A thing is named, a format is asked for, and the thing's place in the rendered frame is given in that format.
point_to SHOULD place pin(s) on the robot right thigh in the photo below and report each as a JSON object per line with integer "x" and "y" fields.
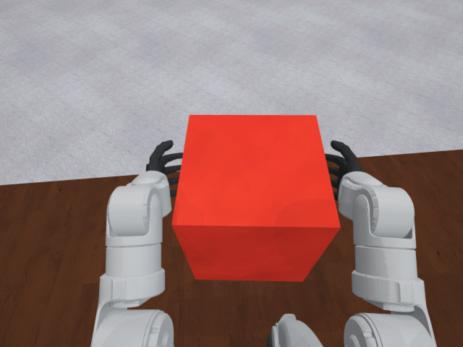
{"x": 293, "y": 333}

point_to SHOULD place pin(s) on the left robot forearm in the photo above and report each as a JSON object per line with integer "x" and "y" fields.
{"x": 134, "y": 231}

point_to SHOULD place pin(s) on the carton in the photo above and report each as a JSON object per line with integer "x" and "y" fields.
{"x": 254, "y": 199}

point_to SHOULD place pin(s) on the robot left hand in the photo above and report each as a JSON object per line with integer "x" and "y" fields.
{"x": 157, "y": 163}

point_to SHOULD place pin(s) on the robot left upper arm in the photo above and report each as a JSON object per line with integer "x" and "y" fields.
{"x": 135, "y": 328}

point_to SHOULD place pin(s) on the robot right hand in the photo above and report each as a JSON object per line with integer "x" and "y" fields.
{"x": 347, "y": 165}

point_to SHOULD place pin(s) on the robot right upper arm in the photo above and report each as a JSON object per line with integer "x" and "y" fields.
{"x": 385, "y": 330}

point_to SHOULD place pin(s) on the right robot forearm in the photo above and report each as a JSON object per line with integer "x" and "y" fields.
{"x": 385, "y": 265}

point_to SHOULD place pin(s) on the robot right shin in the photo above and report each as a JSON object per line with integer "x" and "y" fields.
{"x": 288, "y": 317}

